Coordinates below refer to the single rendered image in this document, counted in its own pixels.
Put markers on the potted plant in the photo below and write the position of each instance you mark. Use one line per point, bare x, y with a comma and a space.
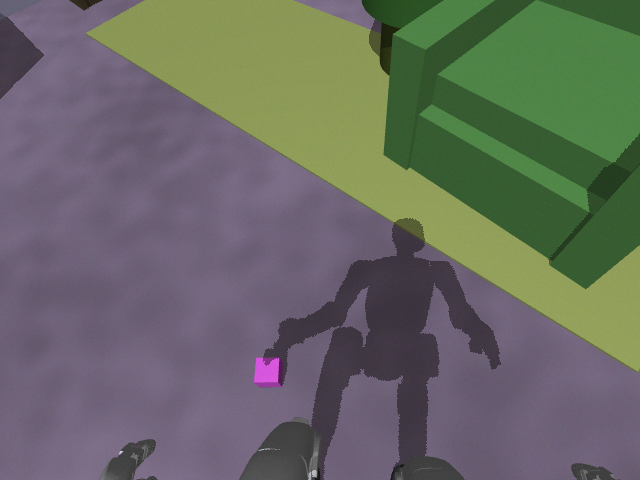
394, 15

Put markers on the cube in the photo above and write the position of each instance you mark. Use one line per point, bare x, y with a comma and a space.
268, 372

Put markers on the left robot hand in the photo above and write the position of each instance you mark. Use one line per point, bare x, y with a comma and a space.
130, 457

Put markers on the armchair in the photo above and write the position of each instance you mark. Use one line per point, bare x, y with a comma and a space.
527, 111

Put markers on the right robot hand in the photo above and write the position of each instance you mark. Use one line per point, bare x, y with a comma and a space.
588, 472

